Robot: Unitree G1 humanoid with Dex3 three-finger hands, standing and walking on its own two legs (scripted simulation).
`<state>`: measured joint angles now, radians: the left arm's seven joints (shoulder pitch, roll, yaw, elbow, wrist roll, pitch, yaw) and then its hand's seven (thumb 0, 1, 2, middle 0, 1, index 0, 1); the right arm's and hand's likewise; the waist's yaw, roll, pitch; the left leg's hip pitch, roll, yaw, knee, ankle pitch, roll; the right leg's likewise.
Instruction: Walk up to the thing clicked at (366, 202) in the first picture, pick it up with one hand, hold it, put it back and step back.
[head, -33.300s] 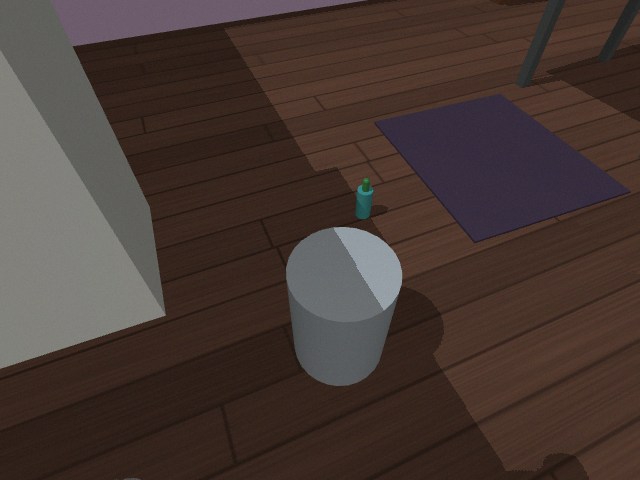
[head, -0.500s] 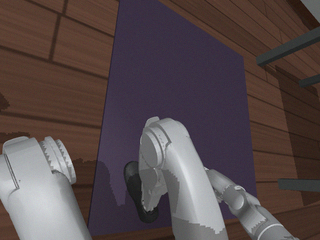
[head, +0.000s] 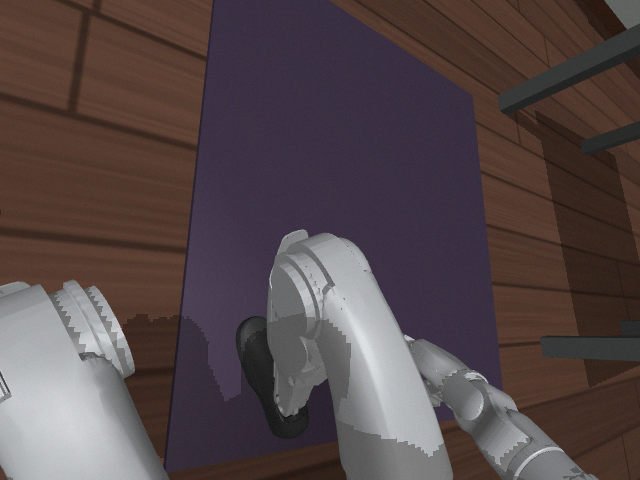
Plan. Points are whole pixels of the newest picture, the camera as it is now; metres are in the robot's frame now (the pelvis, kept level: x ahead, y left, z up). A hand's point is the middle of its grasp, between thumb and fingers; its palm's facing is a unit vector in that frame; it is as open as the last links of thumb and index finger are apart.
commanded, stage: close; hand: left
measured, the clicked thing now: out of the picture +0.46 +0.37 -0.19
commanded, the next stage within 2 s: settle in 0.16 s
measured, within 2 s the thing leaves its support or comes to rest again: leaves its support in 0.66 s
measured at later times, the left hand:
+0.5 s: hand out of the picture +0.44 +0.37 -0.16, palm faces +0.51 -0.86 +0.01, open 9.6 cm
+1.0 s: hand out of the picture +0.41 +0.40 -0.06, palm faces +0.51 -0.86 -0.05, open 8.1 cm
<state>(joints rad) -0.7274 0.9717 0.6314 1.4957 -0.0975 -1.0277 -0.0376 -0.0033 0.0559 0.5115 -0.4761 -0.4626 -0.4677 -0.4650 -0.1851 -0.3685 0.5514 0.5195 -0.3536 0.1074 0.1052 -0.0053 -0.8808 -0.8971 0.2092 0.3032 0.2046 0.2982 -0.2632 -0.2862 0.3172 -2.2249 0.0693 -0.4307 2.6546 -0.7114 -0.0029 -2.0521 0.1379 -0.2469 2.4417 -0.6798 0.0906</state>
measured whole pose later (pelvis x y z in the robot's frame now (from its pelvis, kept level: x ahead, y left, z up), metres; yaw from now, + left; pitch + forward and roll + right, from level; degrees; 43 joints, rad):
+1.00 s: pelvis +0.01 -0.01 +0.03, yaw +3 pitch +21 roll -17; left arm -0.66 0.80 0.56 1.06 -0.09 -0.67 -0.12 0.01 -0.32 1.09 -0.74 -1.08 -0.95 -1.20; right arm -0.01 -0.31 0.32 0.57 -0.21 0.13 0.10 0.00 -0.89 -0.90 0.21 0.30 0.20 0.30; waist -0.17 -0.14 0.11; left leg -2.26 0.06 -0.32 2.52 -0.67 0.01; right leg -2.08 0.07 -0.19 2.38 -0.71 0.06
